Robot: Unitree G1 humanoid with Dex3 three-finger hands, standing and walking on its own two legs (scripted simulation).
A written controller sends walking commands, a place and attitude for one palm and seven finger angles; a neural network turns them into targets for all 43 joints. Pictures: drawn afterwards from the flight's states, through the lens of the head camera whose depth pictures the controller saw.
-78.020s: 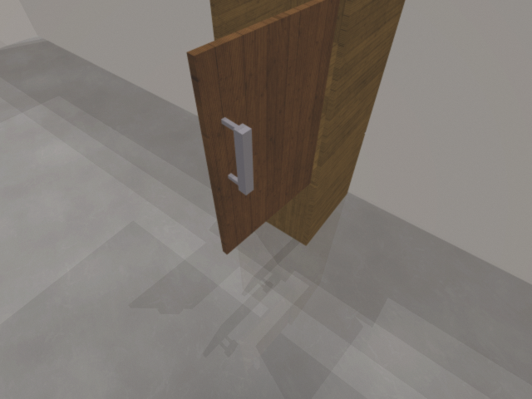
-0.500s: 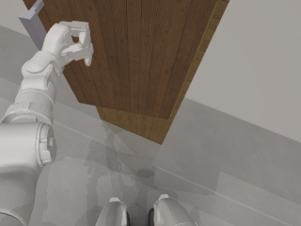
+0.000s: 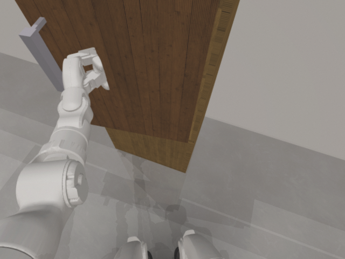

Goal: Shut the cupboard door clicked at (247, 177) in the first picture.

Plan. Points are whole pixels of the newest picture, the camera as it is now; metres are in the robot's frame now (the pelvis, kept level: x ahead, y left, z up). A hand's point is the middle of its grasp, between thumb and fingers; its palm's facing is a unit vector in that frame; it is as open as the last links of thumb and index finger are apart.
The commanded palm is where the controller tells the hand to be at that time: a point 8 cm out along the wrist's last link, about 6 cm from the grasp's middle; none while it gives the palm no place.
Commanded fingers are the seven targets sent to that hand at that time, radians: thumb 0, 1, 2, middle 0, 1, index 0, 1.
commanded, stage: pull the fist back off the door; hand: left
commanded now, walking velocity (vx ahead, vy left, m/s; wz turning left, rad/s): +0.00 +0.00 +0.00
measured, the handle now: (53, 57) +0.59 +0.22 +0.09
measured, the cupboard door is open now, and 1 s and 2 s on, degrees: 8 8 8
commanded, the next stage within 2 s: draw the hand back to the body in 0.46 s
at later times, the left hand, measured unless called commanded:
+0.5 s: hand (93, 99) +0.44 +0.11 +0.10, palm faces +0.00 -1.00 -0.04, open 3.1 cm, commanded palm +0.42 +0.17 +0.10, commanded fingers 0.00 0.90 0.90 -1.30 -1.50 -1.30 -1.50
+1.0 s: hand (47, 129) +0.36 +0.17 +0.14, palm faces +0.03 -1.00 -0.03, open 3.1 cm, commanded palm +0.32 +0.22 +0.15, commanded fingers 0.00 0.90 0.90 -1.25 -1.44 -1.25 -1.44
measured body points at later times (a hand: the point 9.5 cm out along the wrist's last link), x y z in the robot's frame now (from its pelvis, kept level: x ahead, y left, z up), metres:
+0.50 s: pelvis +0.01 +0.01 +0.01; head +0.07 +0.01 +0.46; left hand +0.44 +0.17 +0.11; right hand +0.11 -0.25 -0.10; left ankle +0.02 +0.10 -0.67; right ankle +0.01 -0.07 -0.67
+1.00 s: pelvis +0.01 +0.02 +0.04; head +0.02 +0.01 +0.49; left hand +0.35 +0.23 +0.15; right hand +0.13 -0.23 -0.06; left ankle +0.02 +0.10 -0.67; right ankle +0.01 -0.07 -0.67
